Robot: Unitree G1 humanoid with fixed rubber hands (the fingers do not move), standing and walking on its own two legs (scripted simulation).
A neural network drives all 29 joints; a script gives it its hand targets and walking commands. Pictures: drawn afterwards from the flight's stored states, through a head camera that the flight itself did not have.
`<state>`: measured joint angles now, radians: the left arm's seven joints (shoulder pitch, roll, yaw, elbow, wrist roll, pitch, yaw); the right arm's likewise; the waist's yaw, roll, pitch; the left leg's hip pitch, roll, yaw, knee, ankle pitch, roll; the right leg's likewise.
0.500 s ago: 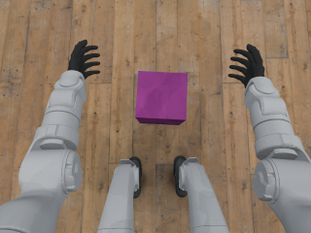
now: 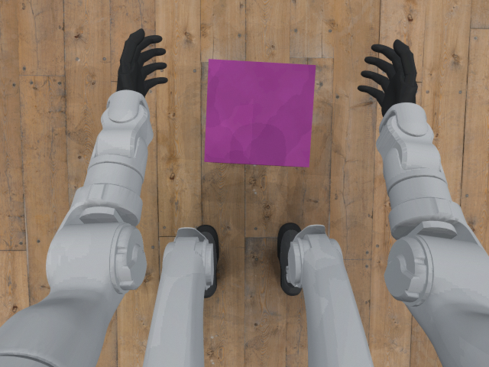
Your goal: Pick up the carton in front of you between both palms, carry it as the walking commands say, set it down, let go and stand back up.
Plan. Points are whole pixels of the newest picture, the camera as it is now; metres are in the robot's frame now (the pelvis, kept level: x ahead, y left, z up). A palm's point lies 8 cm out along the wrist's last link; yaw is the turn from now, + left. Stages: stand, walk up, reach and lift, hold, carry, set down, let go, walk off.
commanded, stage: reach and lift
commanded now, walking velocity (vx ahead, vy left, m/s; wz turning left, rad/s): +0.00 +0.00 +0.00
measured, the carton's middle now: (256, 122) +0.48 -0.02 -0.43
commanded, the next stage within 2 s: none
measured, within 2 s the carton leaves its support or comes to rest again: leaves its support in 1.42 s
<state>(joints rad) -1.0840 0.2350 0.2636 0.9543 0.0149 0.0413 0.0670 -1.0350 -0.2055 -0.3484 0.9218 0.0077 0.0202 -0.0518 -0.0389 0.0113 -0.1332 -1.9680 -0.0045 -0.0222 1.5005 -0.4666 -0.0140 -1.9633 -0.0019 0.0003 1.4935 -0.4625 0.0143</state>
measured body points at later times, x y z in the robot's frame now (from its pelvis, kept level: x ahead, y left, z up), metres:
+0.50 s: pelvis -0.06 +0.00 -0.17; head +0.31 +0.00 +0.08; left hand +0.50 +0.17 -0.35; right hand +0.48 -0.20 -0.35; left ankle +0.07 +0.12 -0.52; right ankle +0.07 -0.12 -0.52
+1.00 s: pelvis -0.05 +0.00 -0.18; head +0.32 -0.01 +0.07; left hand +0.50 +0.15 -0.36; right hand +0.49 -0.19 -0.36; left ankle +0.07 +0.12 -0.52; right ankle +0.07 -0.12 -0.52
